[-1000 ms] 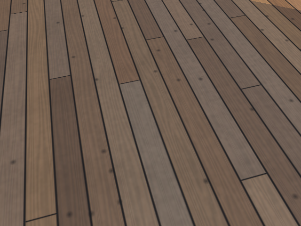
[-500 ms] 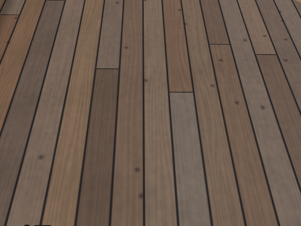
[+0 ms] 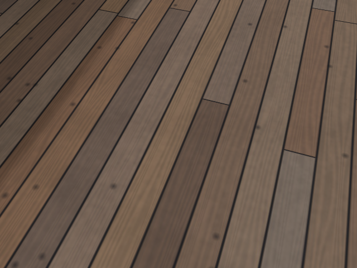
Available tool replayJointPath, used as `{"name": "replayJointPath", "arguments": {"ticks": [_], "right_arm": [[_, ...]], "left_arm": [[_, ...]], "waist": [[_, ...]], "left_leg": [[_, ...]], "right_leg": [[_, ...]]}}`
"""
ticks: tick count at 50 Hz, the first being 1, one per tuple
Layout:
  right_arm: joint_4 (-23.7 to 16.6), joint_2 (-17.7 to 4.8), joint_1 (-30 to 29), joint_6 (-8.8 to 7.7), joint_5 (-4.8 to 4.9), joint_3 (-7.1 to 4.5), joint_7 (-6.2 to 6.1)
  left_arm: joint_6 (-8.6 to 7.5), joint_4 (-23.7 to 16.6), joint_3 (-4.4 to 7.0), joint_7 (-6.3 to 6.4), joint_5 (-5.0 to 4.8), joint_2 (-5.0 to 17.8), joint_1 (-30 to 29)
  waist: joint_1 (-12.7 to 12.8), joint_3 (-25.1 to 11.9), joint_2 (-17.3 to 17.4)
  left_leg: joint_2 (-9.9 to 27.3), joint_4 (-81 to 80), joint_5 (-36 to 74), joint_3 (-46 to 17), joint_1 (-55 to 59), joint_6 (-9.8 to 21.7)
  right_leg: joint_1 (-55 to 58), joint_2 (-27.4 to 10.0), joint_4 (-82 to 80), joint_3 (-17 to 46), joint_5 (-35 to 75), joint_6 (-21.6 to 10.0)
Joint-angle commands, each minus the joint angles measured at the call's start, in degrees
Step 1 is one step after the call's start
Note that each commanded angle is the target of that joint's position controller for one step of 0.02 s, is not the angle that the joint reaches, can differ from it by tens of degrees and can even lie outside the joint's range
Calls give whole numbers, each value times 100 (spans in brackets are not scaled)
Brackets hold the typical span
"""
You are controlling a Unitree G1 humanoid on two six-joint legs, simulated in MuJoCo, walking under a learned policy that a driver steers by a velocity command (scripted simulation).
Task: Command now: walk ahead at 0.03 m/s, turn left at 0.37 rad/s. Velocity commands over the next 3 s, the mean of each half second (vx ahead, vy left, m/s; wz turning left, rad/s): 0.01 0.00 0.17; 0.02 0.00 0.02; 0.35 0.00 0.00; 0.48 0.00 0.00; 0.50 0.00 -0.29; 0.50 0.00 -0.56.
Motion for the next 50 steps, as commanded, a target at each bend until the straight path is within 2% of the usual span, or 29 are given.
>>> {"name": "replayJointPath", "arguments": {"ticks": [1,3,4,5,6,7,8,9,10,11,12,14,15,17,18,19,20,21,22,23,24,25,26,29,36,46,47,48,50], "right_arm": [[-372,-309,137,-92,-31,-35,53],[-291,-341,237,-89,-35,-42,100],[-198,-308,387,-94,-47,-40,128],[-109,-314,518,-101,-68,-46,150],[-140,-462,502,-98,-111,-63,140],[-243,-900,501,-78,-169,-120,63],[-280,-866,231,-151,-299,-87,106],[-317,-650,-13,-267,-342,-26,131],[-229,-482,-181,-364,-319,25,126],[-192,-475,-288,-423,-262,28,121],[-137,-413,-387,-464,-205,51,114],[-24,-264,-411,-468,-182,102,104],[22,-243,-394,-452,-170,101,106],[137,-262,-295,-405,-156,91,105],[188,-253,-311,-383,-137,96,103],[245,-217,-361,-367,-99,112,102],[336,-192,-267,-375,-64,119,108],[410,-134,-88,-421,-117,139,120],[455,-210,130,-470,-187,106,162],[503,-178,-19,-469,-194,115,143],[531,-259,-283,-450,-183,98,119],[539,-188,-378,-419,-158,95,81],[577,-150,-398,-368,-150,99,53],[752,-121,-305,-314,-154,79,17],[1237,-114,-199,-351,-130,55,-9],[1837,-120,-27,-384,-104,85,-56],[1924,-89,70,-378,-96,94,-64],[1966,-135,107,-366,-58,74,-78],[1955,-175,97,-404,-21,57,-88]], "left_arm": [[-26,-287,278,-30,-71,1074,-150],[-2,-206,274,-68,-142,1118,-129],[14,-165,257,-78,-191,1109,-181],[20,-87,226,-84,-237,1035,-118],[-3,55,163,-112,-228,842,169],[-54,-20,15,-186,30,401,332],[-58,-176,75,-114,9,554,-106],[-24,-140,170,-64,-49,884,-238],[9,-38,209,-52,-84,880,-101],[53,129,232,-17,-76,845,89],[83,191,247,0,-39,848,194],[72,274,187,-24,-77,641,307],[58,280,144,-38,-99,550,256],[39,269,97,-54,-126,506,103],[34,304,90,-62,-139,521,150],[26,371,75,-73,-131,504,271],[11,422,61,-83,-74,549,356],[5,434,91,-64,-3,799,400],[21,478,180,-42,-37,1189,388],[16,566,175,-77,-91,1017,308],[-7,572,114,-103,-74,773,260],[-35,630,85,-92,-32,697,215],[-70,665,64,-89,-30,667,181],[-129,838,34,-57,-42,633,263],[-115,1119,-13,12,-50,611,287],[-96,1452,-67,31,-61,514,390],[-84,1525,-71,40,-71,489,496],[-64,1548,-46,60,-112,550,527],[-72,1492,-14,87,-153,633,528]], "waist": [[13,-1154,-1122],[-45,-1103,-1102],[-162,-1058,-1060],[-241,-1004,-1007],[-206,-969,-688],[50,-1177,804],[-171,-863,1355],[-205,-620,963],[-94,-580,911],[-46,-583,834],[-13,-562,802],[50,-696,676],[-1,-745,668],[-139,-807,654],[-119,-839,635],[-17,-837,579],[35,-816,450],[-68,-878,159],[-333,-807,-423],[-227,-743,-658],[-89,-597,-482],[-99,-583,-474],[-94,-493,-515],[-84,-446,-391],[-51,-332,-159],[-66,-299,-138],[-70,-417,-154],[-77,-334,-192],[-71,120,-275]], "left_leg": [[22,-845,176,190,578,83],[-49,-1611,500,297,937,209],[-114,-2265,942,403,1288,322],[-186,-2924,1352,450,1744,474],[84,-3354,1836,14,2263,687],[1392,-3531,3065,-1536,2849,1111],[1981,-3792,2661,-2074,1709,1933],[1727,-3914,2311,-1852,1458,1983],[1464,-3876,2271,-1511,1438,1790],[1253,-3802,2390,-1257,1530,1628],[1206,-3693,2934,-1136,1571,1577],[1020,-3474,3734,-813,1630,1548],[970,-3374,3874,-752,1742,1547],[1021,-3249,3998,-875,1955,1619],[1029,-3203,3946,-937,1989,1620],[964,-3147,3746,-922,1938,1533],[861,-3170,3302,-910,1795,1339],[672,-3140,2682,-839,1589,1078],[339,-3147,2094,-566,1400,894],[111,-3160,1771,-277,1645,706],[79,-3040,1658,-221,1713,631],[89,-3003,1714,-194,1740,634],[101,-3019,1822,-222,1711,649],[92,-3071,1827,-206,1722,644],[67,-3147,1774,-144,1656,544],[59,-3175,1804,-73,1661,505],[-15,-3170,1210,6,1691,524],[-123,-3074,223,97,1546,582],[-135,-2977,-1216,45,935,741]], "right_leg": [[917,-1417,-665,1044,1454,-1296],[877,-1422,-546,1042,1141,-1223],[733,-1358,-415,966,958,-1110],[477,-1247,-259,868,669,-903],[33,-1040,15,682,58,-459],[-703,-439,1265,22,-1410,135],[-900,-96,1706,187,-2559,349],[-801,-196,2331,421,-2467,416],[-820,-198,2550,502,-2230,444],[-824,-203,2665,514,-2056,502],[-787,-244,2728,572,-1852,576],[-436,-230,2463,520,-1682,655],[-311,-221,2122,469,-1644,665],[-109,-174,1470,395,-1564,662],[82,-149,1029,363,-1317,641],[402,-118,322,316,-739,586],[827,-150,-322,394,199,493],[1255,-431,-314,714,1145,372],[1310,-572,40,705,1398,178],[835,-440,51,644,502,17],[643,-370,-85,652,148,20],[567,-365,-168,661,58,70],[544,-326,-203,635,90,118],[559,-277,-204,588,-60,172],[592,-203,-235,561,-273,129],[603,-102,-254,494,-254,104],[635,-36,-267,436,-832,79],[515,34,-221,411,-1740,-5],[105,-71,-286,659,-3237,-230]]}}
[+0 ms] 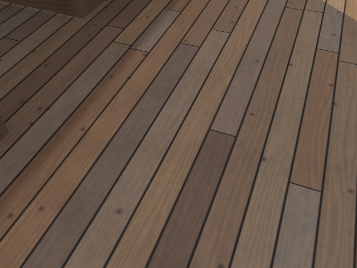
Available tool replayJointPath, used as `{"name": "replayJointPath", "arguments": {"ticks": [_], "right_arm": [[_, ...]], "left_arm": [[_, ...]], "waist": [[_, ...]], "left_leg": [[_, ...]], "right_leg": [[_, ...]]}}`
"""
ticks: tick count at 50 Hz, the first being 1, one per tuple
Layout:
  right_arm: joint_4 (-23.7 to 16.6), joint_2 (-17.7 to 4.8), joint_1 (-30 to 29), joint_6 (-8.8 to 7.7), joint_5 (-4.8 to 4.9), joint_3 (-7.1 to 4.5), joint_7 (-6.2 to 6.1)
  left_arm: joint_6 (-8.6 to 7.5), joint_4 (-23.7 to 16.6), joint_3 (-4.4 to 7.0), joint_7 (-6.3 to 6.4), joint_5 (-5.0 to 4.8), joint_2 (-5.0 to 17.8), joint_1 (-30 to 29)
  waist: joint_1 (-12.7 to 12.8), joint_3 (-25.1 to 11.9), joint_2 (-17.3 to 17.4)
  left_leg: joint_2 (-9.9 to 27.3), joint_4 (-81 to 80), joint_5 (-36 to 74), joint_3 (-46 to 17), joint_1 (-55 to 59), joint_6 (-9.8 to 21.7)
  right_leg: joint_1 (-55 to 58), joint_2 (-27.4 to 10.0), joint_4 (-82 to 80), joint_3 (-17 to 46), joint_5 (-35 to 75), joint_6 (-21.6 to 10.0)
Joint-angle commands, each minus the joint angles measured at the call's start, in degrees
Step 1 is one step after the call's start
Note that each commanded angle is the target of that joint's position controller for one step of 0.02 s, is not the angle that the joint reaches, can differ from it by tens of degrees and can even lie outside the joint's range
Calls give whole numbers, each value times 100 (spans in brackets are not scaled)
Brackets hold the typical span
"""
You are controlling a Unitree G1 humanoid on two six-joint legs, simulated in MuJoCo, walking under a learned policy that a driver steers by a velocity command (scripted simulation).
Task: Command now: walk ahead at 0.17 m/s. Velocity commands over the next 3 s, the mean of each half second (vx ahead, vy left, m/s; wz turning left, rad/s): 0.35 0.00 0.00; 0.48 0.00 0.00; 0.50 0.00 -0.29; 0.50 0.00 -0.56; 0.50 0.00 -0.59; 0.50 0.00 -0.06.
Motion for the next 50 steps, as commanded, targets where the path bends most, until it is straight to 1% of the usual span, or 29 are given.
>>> {"name": "replayJointPath", "arguments": {"ticks": [1,4,6,8,9,10,11,12,13,14,15,17,19,21,23,26,28,29,30,31,32,33,34,35,37,40,44,47,50], "right_arm": [[-206,-654,-30,-146,54,-128,-24],[-248,-435,-132,-411,95,-95,79],[-263,-299,-124,-523,139,-70,164],[-75,-268,369,-575,172,-72,199],[147,-429,895,-594,168,-125,197],[385,-826,1545,-620,167,-245,184],[499,-1428,2126,-653,158,-398,242],[454,-1022,2045,-718,36,-267,274],[380,-777,1840,-766,0,-194,292],[308,-713,1671,-779,6,-161,309],[288,-623,1581,-747,33,-110,321],[292,-358,1593,-635,18,-1,282],[196,-433,1454,-555,5,21,187],[114,-685,1359,-550,-12,-10,105],[181,-905,1565,-589,33,-72,80],[240,-913,1561,-591,122,-126,80],[194,-1008,1421,-513,65,-177,87],[157,-954,1368,-449,20,-163,89],[63,-857,1348,-415,-40,-113,94],[-28,-48,2098,-490,-44,103,165],[46,-71,1977,-659,56,117,214],[-194,-604,1347,-771,238,-36,242],[-326,-745,913,-821,279,-62,214],[-350,-730,741,-811,208,-99,161],[-297,-518,982,-655,113,-129,111],[-444,-447,698,-518,67,-151,82],[-803,-492,-279,-558,-9,-173,118],[-985,-371,-951,-618,29,-106,199],[-1158,-353,-1463,-645,78,-49,298]], "left_arm": [[-94,-220,163,45,-64,789,98],[-280,-111,250,-6,-134,982,571],[-326,-119,308,-38,-160,1121,584],[-331,-336,281,-78,-179,1054,72],[-343,-527,229,-99,-189,877,-353],[-419,-724,137,-117,-168,526,-654],[-550,-926,125,-111,-122,472,-688],[-629,-916,191,-128,-169,712,-676],[-682,-854,187,-186,-249,675,-459],[-709,-816,179,-228,-273,616,-418],[-723,-858,198,-264,-238,632,-579],[-701,-943,199,-348,-164,505,-751],[-643,-1080,129,-415,-121,305,-1049],[-604,-1311,31,-427,-109,130,-1601],[-558,-1442,40,-419,-138,268,-1829],[-539,-1542,129,-425,-172,577,-1806],[-542,-1396,283,-412,-156,840,-1126],[-514,-1123,412,-382,-172,1012,-249],[-475,-870,518,-337,-177,1214,706],[-448,-710,636,-324,-30,1762,1400],[-459,-675,499,-369,-49,1390,1310],[-516,-744,394,-387,-82,1080,697],[-563,-873,333,-400,-65,887,144],[-610,-911,287,-433,-3,737,-213],[-663,-882,227,-470,72,525,-449],[-690,-701,245,-399,40,673,-132],[-644,-564,281,-223,25,872,368],[-606,-475,286,-164,-34,938,716],[-536,-318,297,-150,-76,961,1109]], "waist": [[34,571,-174],[157,546,-619],[55,535,-1002],[-326,617,-919],[-575,615,-596],[-747,523,480],[-875,271,1715],[-745,263,1133],[-534,277,733],[-427,243,537],[-396,350,388],[-344,330,517],[-333,423,513],[-399,584,504],[-408,644,658],[-188,652,653],[242,64,744],[661,-470,718],[1054,-1036,536],[745,-2053,-1029],[731,-2276,-1373],[587,-1165,-1063],[404,-589,-578],[198,-268,-241],[-158,-203,-460],[-213,46,-386],[15,221,-197],[244,270,-195],[423,377,-166]], "left_leg": [[28,-439,-2121,-109,-753,326],[-10,262,-1288,87,-1196,300],[-29,722,-670,318,-1049,337],[-14,-55,-625,301,20,534],[120,-530,-491,-25,697,607],[753,-1140,-944,-1323,1464,900],[1858,-1775,-427,-3200,2360,1498],[2128,-1715,206,-3556,2572,1657],[2052,-1598,633,-3127,2677,1553],[1928,-1613,919,-2650,2727,1419],[1838,-1687,1481,-2191,2673,1284],[1497,-1886,2120,-1405,2281,1061],[1257,-2131,2181,-888,1647,1040],[1029,-2397,1928,-486,803,979],[1150,-2644,1778,-442,576,984],[1428,-2412,2453,-334,1154,840],[1446,-1431,4458,-125,1543,663],[1253,-393,5097,48,1377,537],[1027,1015,4308,140,419,376],[44,3481,1439,281,-1666,6],[-270,4571,-1365,-542,-2336,87],[84,4995,-1105,-572,-2902,231],[408,4818,-555,-412,-2825,334],[654,4463,-114,-319,-2533,342],[917,3954,243,-356,-1833,336],[1004,3347,539,-226,-2052,192],[987,1880,1797,-169,-2772,-13],[754,829,2487,77,-2500,-42],[630,285,2492,128,-2530,-30]], "right_leg": [[-714,-275,-853,514,-2459,-481],[-248,-957,-1296,1571,-2638,-920],[-290,-1505,-1782,2345,-2681,-1228],[-1054,-1256,-1589,1922,-2250,-1048],[-1523,-838,-1052,1301,-1630,-771],[-2284,-123,476,238,-716,-345],[-3225,279,2109,-245,-769,-111],[-3852,141,3241,232,-1387,-164],[-4144,-70,3765,432,-1097,-302],[-4349,-262,3922,373,-694,-397],[-4495,-417,3813,280,-359,-423],[-4090,-572,3280,60,133,-333],[-3574,-485,2428,-187,659,-126],[-2689,-269,1259,-397,1321,-17],[-2067,-119,675,-453,1696,-38],[-1861,-107,181,-255,1821,-293],[-994,124,251,-367,1547,-519],[56,289,291,-476,1418,-668],[1545,-152,390,13,1210,-876],[3558,-1735,-167,2756,-380,-1807],[3413,-2135,-1464,4581,-1267,-1958],[2499,-1963,-1633,3911,-1377,-1632],[1538,-1785,-1727,3056,-813,-1471],[693,-1561,-1854,2352,-66,-1370],[-133,-1187,-2109,1539,515,-1251],[-456,-1108,-2436,1094,798,-1399],[-10,-1074,-2529,802,1254,-1340],[136,-933,-2521,445,1444,-1188],[664,-1068,-2365,384,1542,-1179]]}}
Over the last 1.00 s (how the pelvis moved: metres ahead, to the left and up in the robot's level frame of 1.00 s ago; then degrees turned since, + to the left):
0.01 0.02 0.00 3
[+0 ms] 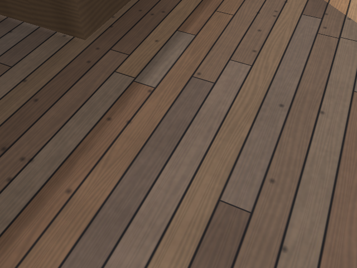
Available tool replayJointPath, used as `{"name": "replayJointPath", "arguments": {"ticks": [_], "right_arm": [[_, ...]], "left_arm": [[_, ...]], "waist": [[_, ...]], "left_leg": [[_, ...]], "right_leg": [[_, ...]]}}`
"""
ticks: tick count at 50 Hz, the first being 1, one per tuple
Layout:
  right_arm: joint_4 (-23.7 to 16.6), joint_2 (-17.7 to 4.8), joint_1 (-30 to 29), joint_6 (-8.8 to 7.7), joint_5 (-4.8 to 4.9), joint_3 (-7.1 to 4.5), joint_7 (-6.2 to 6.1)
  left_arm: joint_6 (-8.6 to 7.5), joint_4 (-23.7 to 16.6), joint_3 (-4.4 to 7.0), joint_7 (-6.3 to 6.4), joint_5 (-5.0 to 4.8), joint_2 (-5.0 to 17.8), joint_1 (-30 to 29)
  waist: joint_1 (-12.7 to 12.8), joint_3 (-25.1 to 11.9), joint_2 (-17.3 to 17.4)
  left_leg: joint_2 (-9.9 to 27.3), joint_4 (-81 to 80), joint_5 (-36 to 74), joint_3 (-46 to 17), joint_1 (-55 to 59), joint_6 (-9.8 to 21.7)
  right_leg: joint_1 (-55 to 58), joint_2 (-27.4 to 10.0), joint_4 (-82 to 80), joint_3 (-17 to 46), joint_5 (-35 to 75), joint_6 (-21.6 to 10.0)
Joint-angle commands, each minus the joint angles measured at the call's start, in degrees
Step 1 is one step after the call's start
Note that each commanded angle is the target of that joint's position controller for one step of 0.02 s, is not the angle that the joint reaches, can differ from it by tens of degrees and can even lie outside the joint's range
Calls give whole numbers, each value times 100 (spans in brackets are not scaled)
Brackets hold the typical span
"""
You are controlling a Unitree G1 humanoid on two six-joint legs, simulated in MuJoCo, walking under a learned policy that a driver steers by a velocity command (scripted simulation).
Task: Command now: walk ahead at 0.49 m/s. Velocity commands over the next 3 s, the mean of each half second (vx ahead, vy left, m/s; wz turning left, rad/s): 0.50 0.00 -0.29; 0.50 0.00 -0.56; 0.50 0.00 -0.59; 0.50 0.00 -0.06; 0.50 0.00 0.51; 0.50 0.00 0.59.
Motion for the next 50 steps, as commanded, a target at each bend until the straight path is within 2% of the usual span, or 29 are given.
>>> {"name": "replayJointPath", "arguments": {"ticks": [1,3,5,6,7,8,9,10,11,12,13,15,16,19,24,29,32,33,34,35,36,37,38,39,40,41,44,46,50], "right_arm": [[-514,-231,-803,-101,43,27,112],[-641,-307,-963,-133,57,28,184],[-664,-492,-755,-169,59,-33,213],[-570,-658,-305,-193,56,-114,203],[-287,-946,666,-209,51,-266,160],[-72,-1408,1818,-210,-55,-395,91],[86,-1721,2154,-149,-83,-463,103],[13,-1097,2076,-153,-60,-294,98],[-58,-829,1594,-169,-54,-209,71],[-129,-694,1153,-188,-70,-161,68],[-135,-543,867,-207,-91,-130,80],[-86,-366,643,-240,-160,-91,94],[-50,-387,639,-256,-152,-104,87],[41,-579,707,-266,-166,-173,7],[86,-797,891,-183,-133,-233,-123],[224,-975,1365,8,-3,-313,-151],[129,-1203,1195,136,56,-387,-178],[88,-1264,1111,190,67,-402,-189],[37,-1243,1008,219,82,-379,-195],[-99,-974,1123,170,-72,-277,-191],[-442,-199,1504,-39,-140,-47,-104],[-549,-705,862,-312,99,-117,-1],[-675,-823,450,-425,274,-147,40],[-618,-774,465,-455,183,-140,-1],[-534,-857,498,-411,12,-202,-50],[-512,-882,622,-328,-37,-235,-48],[-625,-678,516,-151,-138,-216,-63],[-796,-576,61,-118,-157,-174,-79],[-1042,-410,-699,-164,-86,-87,6]], "left_arm": [[19,-123,188,50,-45,927,264],[93,-63,221,62,-53,970,368],[155,-72,255,68,-66,1032,331],[182,-122,266,65,-62,1083,197],[202,-184,216,56,-29,972,107],[185,-381,108,51,72,737,83],[69,-394,-102,8,12,-75,861],[-31,-319,49,14,-146,597,544],[-79,-490,158,21,-272,910,35],[-83,-537,168,62,-260,869,-228],[-48,-549,207,93,-190,792,-354],[116,-514,228,74,-184,513,-143],[190,-542,223,63,-186,389,-134],[316,-782,252,59,-132,355,-481],[253,-1137,199,-108,-68,257,-1361],[259,-1604,158,-290,-76,268,-2148],[296,-1717,292,-351,-95,539,-1831],[308,-1621,405,-345,-119,730,-1277],[315,-1387,594,-287,-136,1045,-351],[377,-1208,795,-146,-132,1615,429],[319,-1387,821,-139,-141,2070,48],[253,-1458,652,-177,-60,1558,245],[169,-1434,566,-175,-16,1230,60],[107,-1491,505,-185,-45,1019,-353],[87,-1577,436,-169,-52,791,-735],[82,-1674,398,-142,1,728,-924],[55,-1671,445,-40,-30,951,-772],[65,-1636,482,43,-48,1087,-575],[136,-1570,482,99,-78,1076,-275]], "waist": [[54,534,-338],[23,528,-381],[-191,377,-514],[-479,100,-619],[-941,-515,-576],[-1325,-1497,-96],[-917,-2285,1461],[-1132,-2131,960],[-1064,-1258,744],[-890,-803,357],[-744,-451,239],[-458,-221,398],[-400,-126,353],[-348,148,178],[-576,371,54],[-787,564,7],[-420,164,288],[-82,-155,338],[419,-629,214],[607,-1127,-614],[-133,-1703,-1836],[297,-1981,-1028],[261,-1218,-788],[-56,-696,-209],[-269,-497,-168],[-439,-393,-262],[-525,-241,-237],[-399,-83,-292],[-78,42,-591]], "left_leg": [[-169,-506,73,140,47,24],[-219,-721,-327,113,-6,144],[-371,-901,-819,152,520,270],[-553,-1004,-982,287,1240,369],[-615,-1025,-868,333,2621,546],[411,-738,-823,-728,4546,918],[1763,-1358,-1950,-3353,6411,1729],[1662,-1767,-2484,-3685,6161,1574],[1492,-1881,-2205,-2707,5426,1280],[1287,-2064,-1681,-2006,4612,1138],[1096,-2296,-1357,-1485,3955,1054],[842,-2655,-1079,-754,3270,966],[817,-2765,-878,-494,3111,1004],[820,-2971,-462,96,3009,1065],[666,-3083,-255,958,3211,923],[977,-2656,364,1291,4262,826],[1017,-1628,2782,1518,4562,641],[945,-791,3446,1592,4472,561],[712,455,3219,1709,3954,366],[398,2327,942,1729,2441,74],[-965,4350,-3798,837,-3,-267],[-809,4656,-3795,-337,-658,-81],[-536,4440,-3326,-297,-991,98],[-245,3830,-2854,-306,-699,141],[-58,3286,-2610,-300,-234,104],[34,3041,-2433,-324,159,53],[-29,2232,-2039,-170,390,-217],[-150,1406,-1372,-106,259,-359],[-528,-225,-31,-21,753,-355]], "right_leg": [[-194,-1683,-346,715,1046,-787],[278,-1884,-73,773,1364,-738],[453,-1972,354,926,2159,-648],[403,-1876,869,892,3090,-574],[27,-1552,1926,705,3546,-423],[-1199,-1154,3689,462,2214,-219],[-3464,-124,5629,318,-1662,165],[-3972,-359,6337,1106,-2121,112],[-4316,-633,6462,1042,-1637,53],[-4137,-923,6283,910,-1112,67],[-3933,-1087,5982,895,-763,90],[-3412,-1269,5707,910,-415,103],[-3404,-1304,5632,877,-359,123],[-3859,-1351,5153,914,216,216],[-3841,-1229,3499,477,1463,242],[-4117,-1079,2748,99,1058,19],[-3263,-600,2695,-348,229,-286],[-2533,-349,2646,-483,40,-435],[-1174,-96,2246,-461,364,-653],[503,-912,2076,969,325,-1000],[2160,-2260,1127,4491,-643,-2211],[2267,-2402,449,4995,-950,-2100],[1730,-2240,486,4104,-557,-1817],[784,-1959,526,3335,114,-1577],[58,-1718,497,2757,671,-1402],[-438,-1581,380,2510,1021,-1360],[-1049,-1405,180,2098,1724,-1383],[-1198,-1246,151,1861,1780,-1278],[-1455,-931,258,1648,1079,-905]]}}
Over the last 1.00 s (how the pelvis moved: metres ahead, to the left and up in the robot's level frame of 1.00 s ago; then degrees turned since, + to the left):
0.44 -0.04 0.01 0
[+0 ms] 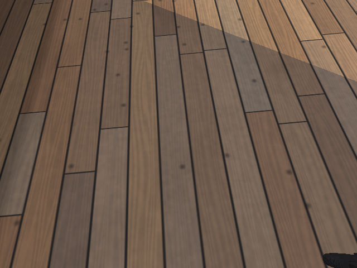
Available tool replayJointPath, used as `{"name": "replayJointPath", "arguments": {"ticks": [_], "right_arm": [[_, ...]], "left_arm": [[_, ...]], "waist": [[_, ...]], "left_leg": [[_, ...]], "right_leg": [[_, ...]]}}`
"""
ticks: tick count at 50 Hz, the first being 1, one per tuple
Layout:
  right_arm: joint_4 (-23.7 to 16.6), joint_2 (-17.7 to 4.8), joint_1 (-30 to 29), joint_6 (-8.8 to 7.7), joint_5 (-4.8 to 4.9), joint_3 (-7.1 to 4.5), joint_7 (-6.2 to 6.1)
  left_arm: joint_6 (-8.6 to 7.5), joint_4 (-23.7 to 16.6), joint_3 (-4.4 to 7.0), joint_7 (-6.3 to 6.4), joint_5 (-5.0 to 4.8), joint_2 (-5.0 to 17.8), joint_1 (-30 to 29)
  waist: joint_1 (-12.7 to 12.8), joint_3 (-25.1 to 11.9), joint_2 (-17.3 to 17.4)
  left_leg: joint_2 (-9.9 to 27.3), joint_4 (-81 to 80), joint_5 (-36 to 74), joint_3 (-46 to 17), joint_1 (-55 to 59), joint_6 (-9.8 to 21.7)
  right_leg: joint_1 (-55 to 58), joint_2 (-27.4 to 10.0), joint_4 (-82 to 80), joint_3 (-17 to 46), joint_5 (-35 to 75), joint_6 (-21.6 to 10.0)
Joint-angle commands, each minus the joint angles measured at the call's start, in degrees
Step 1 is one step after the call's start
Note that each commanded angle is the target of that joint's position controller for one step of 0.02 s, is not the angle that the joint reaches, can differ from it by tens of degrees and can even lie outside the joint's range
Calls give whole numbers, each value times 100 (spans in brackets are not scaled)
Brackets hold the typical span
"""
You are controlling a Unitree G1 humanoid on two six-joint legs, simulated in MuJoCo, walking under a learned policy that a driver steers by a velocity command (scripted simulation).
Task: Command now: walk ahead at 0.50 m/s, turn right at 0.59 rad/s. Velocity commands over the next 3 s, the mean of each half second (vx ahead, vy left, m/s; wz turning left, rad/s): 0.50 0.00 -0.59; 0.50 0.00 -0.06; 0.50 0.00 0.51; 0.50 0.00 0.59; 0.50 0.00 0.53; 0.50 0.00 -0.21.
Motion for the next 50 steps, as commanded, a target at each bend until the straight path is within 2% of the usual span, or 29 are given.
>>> {"name": "replayJointPath", "arguments": {"ticks": [1,4,6,8,9,10,11,12,13,14,15,16,18,21,26,30,32,33,34,35,36,37,38,39,40,42,44,47,50], "right_arm": [[-491,-251,-598,-84,61,-13,60],[-634,-426,-779,-151,100,-49,133],[-643,-560,-666,-217,110,-90,174],[-465,-728,64,-281,91,-187,152],[-352,-948,813,-311,-6,-272,118],[-269,-1411,1692,-284,-114,-395,65],[-100,-1315,1931,-199,3,-389,115],[-232,-786,1628,-152,94,-247,110],[-298,-566,1350,-84,76,-181,81],[-284,-476,1082,-44,28,-137,77],[-259,-356,932,-42,-9,-92,68],[-226,-360,870,-52,-30,-88,66],[-143,-431,888,-102,17,-126,73],[-46,-670,976,-129,24,-210,59],[55,-858,1155,-22,72,-247,17],[228,-1047,1558,106,196,-296,26],[338,-1179,1644,167,265,-309,46],[378,-1246,1583,203,294,-303,43],[419,-1143,1552,226,300,-235,32],[320,-808,1593,193,157,-75,39],[183,-82,2288,75,88,175,136],[281,-741,1731,-38,309,7,164],[45,-923,1196,-67,456,-70,172],[28,-820,1076,-60,368,-44,136],[76,-798,1069,-8,248,-71,115],[235,-627,1484,183,260,-79,108],[244,-422,1498,317,255,-55,79],[122,-336,1166,351,219,-55,70],[-8,-213,731,300,184,-3,173]], "left_arm": [[-50,-325,260,64,-26,1020,56],[-3,-241,247,82,-56,953,271],[39,-254,257,120,-36,972,264],[74,-334,229,127,-17,898,102],[58,-436,132,97,22,654,2],[25,-576,32,91,0,324,452],[-12,-659,-24,91,-106,391,869],[2,-571,103,88,-160,963,583],[36,-659,141,84,-112,1094,66],[50,-741,145,76,-49,1016,-199],[74,-778,168,60,-12,932,-286],[110,-790,154,30,-49,796,-202],[175,-867,104,7,-72,565,-231],[190,-1048,70,-13,-28,494,-512],[101,-1260,-15,-194,-29,362,-1304],[106,-1535,-36,-307,-34,360,-1826],[98,-1569,24,-303,15,475,-1673],[99,-1461,128,-285,42,668,-1192],[99,-1166,287,-236,41,945,-252],[130,-946,434,-130,82,1404,729],[91,-932,454,-87,117,1940,736],[31,-1005,321,-111,133,1388,859],[-25,-911,235,-126,145,1202,546],[-61,-866,174,-129,109,1011,163],[-89,-864,112,-139,109,779,-184],[-201,-848,78,-137,165,589,-517],[-323,-724,105,-118,179,626,-603],[-364,-533,135,-33,233,665,-508],[-348,-437,153,22,206,758,-482]], "waist": [[73,-121,-658],[116,-137,-713],[11,-171,-832],[-394,-442,-967],[-763,-1078,-794],[-834,-2045,269],[-674,-2422,1745],[-767,-1600,960],[-805,-952,468],[-681,-474,214],[-546,-260,269],[-435,-178,410],[-394,-122,421],[-412,-124,215],[-702,34,120],[-822,225,115],[-564,97,223],[-192,-192,276],[330,-680,188],[711,-1417,-311],[113,-2291,-1688],[562,-2532,-908],[487,-1538,-871],[222,-1063,-642],[20,-715,-662],[-312,-556,-760],[-436,-322,-598],[-392,-61,-506],[-252,93,-478]], "left_leg": [[-430,-897,887,326,760,-20],[-501,-1328,668,149,769,95],[-534,-1475,192,107,929,216],[-607,-1760,-11,269,1906,451],[-124,-1595,2,-90,3221,751],[1161,-1593,-570,-1848,5387,1441],[1953,-2211,-1908,-3936,6142,1947],[1793,-2413,-2758,-3531,5523,1719],[1544,-2481,-2480,-2623,4749,1469],[1293,-2651,-1824,-1955,3961,1378],[1095,-2798,-1351,-1469,3481,1311],[971,-2952,-1080,-1095,3145,1277],[929,-3199,-609,-568,2934,1368],[1006,-3343,94,-1,3108,1482],[804,-3304,586,1031,3363,1228],[1058,-3106,945,1224,3893,1133],[1164,-2627,2425,1239,4083,1126],[1099,-1957,3298,1340,4065,1054],[886,-885,3537,1525,3592,915],[597,836,1803,1540,2205,686],[-470,2941,-3082,1008,133,365],[-465,3555,-3265,-55,-246,421],[-236,3576,-2825,12,-676,472],[46,3165,-2293,91,-558,467],[199,2852,-1940,114,-336,415],[332,2664,-1415,44,293,334],[326,2463,-1118,1,235,246],[260,1767,-306,-126,-219,164],[153,634,618,150,-93,213]], "right_leg": [[-557,-1133,-556,912,923,-662],[-30,-1328,-118,1354,756,-605],[278,-1465,230,1683,883,-553],[261,-1285,834,1737,1474,-389],[-175,-976,1904,1464,1477,-200],[-1780,-289,3828,756,137,222],[-3179,-154,5128,470,-2291,384],[-3684,-556,5653,594,-1964,420],[-3722,-767,5720,351,-1493,447],[-3563,-945,5474,240,-1145,463],[-3368,-1126,5191,242,-915,449],[-3117,-1243,5036,185,-794,445],[-3078,-1336,4764,55,-633,489],[-3336,-1407,4117,35,-9,582],[-3011,-1258,2520,-424,1279,516],[-2867,-1094,1849,-654,817,303],[-2284,-781,1597,-818,140,75],[-1534,-581,1352,-944,56,-64],[-108,-389,998,-1047,523,-231],[1798,-1254,1245,12,891,-523],[3357,-2968,720,2953,220,-1541],[3087,-3023,174,3381,-41,-1455],[2386,-2810,84,2309,413,-1158],[1613,-2550,-11,1608,760,-946],[973,-2330,-207,1080,960,-817],[242,-2164,-701,516,938,-723],[-44,-2161,-1016,57,1230,-723],[79,-2048,-1157,-603,1518,-596],[167,-1890,-1232,-1196,1553,-409]]}}
Over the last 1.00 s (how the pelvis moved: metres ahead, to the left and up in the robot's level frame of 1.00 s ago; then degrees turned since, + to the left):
0.55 -0.08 0.00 -29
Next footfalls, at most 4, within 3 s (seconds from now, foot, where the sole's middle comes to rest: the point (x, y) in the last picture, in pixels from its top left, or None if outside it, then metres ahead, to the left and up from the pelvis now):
0.18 left None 0.30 0.14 -0.78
0.70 right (264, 265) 0.48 -0.20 -0.78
1.24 left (224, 177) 0.84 -0.07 -0.78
1.70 right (267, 129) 1.12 -0.28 -0.78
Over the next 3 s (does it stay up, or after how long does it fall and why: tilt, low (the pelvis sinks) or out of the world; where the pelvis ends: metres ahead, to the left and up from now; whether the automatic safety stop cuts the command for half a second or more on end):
stays up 1.61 0.09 0.00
